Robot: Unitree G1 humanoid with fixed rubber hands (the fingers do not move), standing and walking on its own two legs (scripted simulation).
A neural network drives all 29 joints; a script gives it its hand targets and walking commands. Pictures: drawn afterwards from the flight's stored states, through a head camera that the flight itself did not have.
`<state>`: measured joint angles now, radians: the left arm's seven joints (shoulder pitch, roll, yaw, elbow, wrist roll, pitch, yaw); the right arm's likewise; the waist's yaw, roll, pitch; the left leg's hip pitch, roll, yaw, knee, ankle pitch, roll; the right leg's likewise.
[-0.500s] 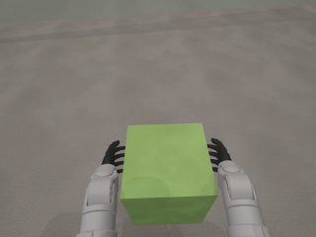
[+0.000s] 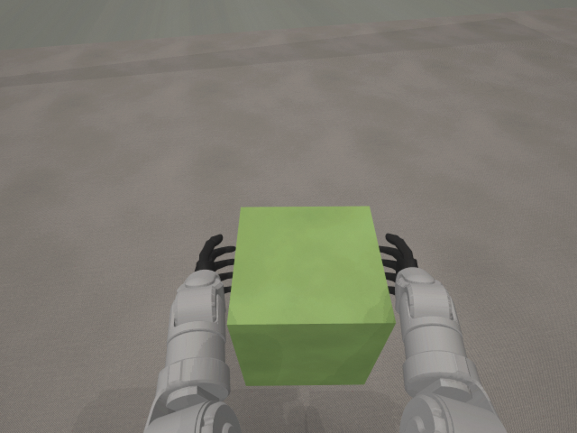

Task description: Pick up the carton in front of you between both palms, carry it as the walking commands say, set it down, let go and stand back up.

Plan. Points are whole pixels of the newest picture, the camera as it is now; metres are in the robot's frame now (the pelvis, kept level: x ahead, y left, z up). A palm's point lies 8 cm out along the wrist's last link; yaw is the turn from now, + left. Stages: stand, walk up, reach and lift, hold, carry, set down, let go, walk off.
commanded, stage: set down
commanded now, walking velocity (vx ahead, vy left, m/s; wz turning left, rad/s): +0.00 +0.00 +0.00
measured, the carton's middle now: (305, 299) +0.34 +0.00 -0.04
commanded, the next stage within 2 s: none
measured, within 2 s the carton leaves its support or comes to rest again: neither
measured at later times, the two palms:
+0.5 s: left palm (224, 321) +0.36 +0.16 -0.16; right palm (369, 309) +0.39 -0.13 -0.17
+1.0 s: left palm (227, 336) +0.40 +0.18 -0.30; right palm (349, 318) +0.45 -0.12 -0.30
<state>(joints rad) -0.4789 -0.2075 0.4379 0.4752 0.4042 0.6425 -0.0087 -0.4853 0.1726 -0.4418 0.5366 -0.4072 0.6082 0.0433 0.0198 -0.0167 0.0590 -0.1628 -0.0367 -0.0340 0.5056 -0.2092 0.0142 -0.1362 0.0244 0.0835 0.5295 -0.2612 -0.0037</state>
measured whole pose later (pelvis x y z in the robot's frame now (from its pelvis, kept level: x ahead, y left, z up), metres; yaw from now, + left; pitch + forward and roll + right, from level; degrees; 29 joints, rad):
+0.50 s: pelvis -0.01 -0.02 -0.09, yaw +0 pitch +32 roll +0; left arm -0.57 -0.14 0.42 0.46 0.22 0.17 0.03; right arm -0.63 0.10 -0.34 0.56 -0.21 0.16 -0.04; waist 0.05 -0.03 -0.06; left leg -1.25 -0.05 -0.08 1.02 -0.33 -0.03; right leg -1.22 0.09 0.08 1.05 -0.38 0.00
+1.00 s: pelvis -0.04 -0.02 -0.21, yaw +0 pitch +45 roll +0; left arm -0.89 -0.08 0.53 0.56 0.22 0.27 0.05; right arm -1.00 -0.01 -0.37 0.76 -0.21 0.25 -0.05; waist 0.08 -0.04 -0.16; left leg -1.85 -0.08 -0.08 1.52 -0.46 -0.06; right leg -1.83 0.13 0.07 1.56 -0.51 0.02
